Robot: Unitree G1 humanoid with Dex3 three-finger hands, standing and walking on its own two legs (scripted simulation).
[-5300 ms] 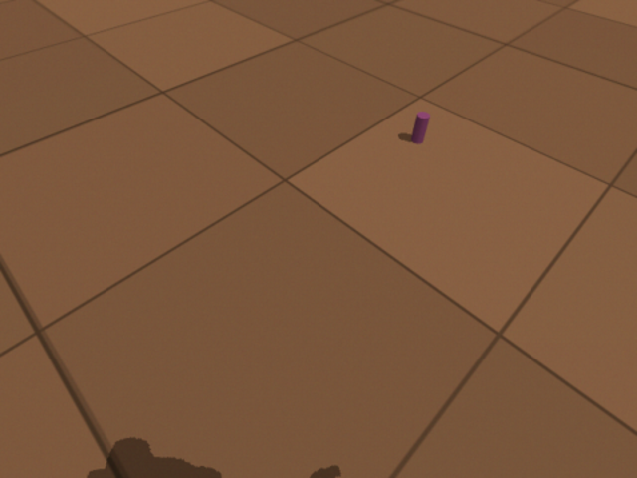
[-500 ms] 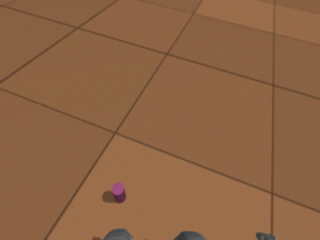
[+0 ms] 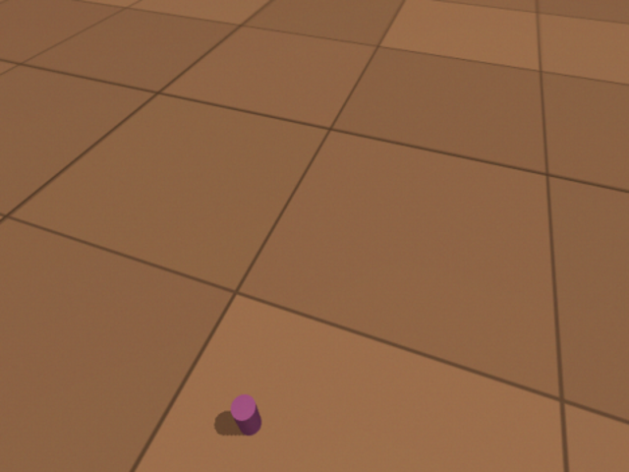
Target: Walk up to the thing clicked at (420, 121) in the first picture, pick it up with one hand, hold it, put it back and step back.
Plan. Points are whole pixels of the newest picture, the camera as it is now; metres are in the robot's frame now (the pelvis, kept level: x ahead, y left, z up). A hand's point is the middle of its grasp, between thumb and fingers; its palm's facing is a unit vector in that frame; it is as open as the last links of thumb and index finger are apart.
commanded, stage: walk up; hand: left
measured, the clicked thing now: (246, 415) +0.37 +0.19 -0.69
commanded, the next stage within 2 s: stand in 1.16 s
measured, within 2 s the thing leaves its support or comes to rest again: neither
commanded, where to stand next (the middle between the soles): +0.04 -0.01 m, yaw +1 degrees
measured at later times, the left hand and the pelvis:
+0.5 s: hand out of the picture +0.11 +0.26 -0.15, palm faces -0.01 -0.94 -0.35, open 7.4 cm; pelvis +0.02 +0.00 +0.01, yaw +1 degrees
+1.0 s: hand out of the picture +0.09 +0.26 -0.15, palm faces +0.02 -0.94 -0.34, open 7.4 cm; pelvis +0.02 +0.00 +0.01, yaw +2 degrees
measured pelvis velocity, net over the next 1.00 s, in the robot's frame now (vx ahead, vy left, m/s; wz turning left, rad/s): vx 0.02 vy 0.00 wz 0.03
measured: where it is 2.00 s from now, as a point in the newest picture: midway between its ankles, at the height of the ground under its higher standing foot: outside the picture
